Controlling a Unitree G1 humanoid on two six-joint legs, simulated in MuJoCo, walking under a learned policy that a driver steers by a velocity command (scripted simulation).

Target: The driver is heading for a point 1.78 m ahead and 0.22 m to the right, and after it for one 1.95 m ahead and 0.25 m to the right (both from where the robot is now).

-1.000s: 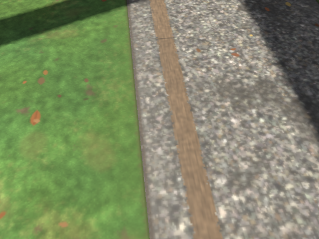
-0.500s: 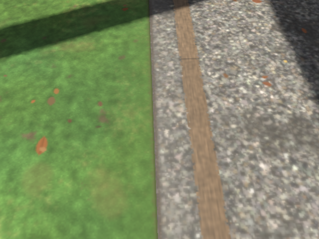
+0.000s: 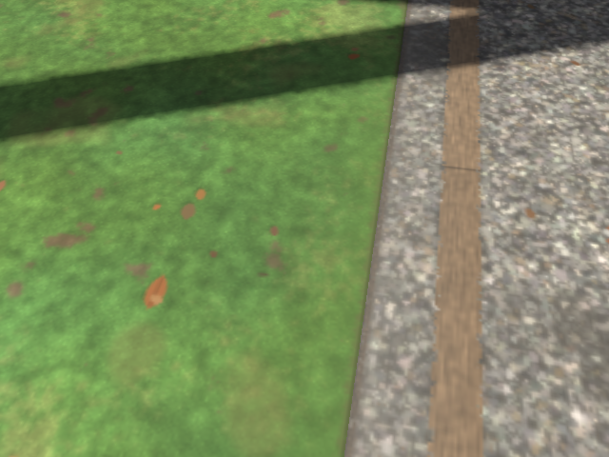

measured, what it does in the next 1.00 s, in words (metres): steps on the spot: right foot, then left foot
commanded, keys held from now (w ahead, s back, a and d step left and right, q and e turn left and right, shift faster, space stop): no key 1.00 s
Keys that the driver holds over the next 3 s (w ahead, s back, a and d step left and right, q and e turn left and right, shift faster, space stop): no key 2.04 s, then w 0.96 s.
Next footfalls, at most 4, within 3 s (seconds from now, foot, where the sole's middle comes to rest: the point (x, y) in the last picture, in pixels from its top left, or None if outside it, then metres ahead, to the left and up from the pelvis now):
0.02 right None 0.05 -0.11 -0.78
0.38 left None -0.01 0.10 -0.78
2.78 left None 0.43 0.04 -0.78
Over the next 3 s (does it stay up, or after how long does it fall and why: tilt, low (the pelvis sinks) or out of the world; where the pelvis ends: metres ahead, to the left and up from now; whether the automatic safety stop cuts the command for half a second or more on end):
stays up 0.39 -0.01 0.00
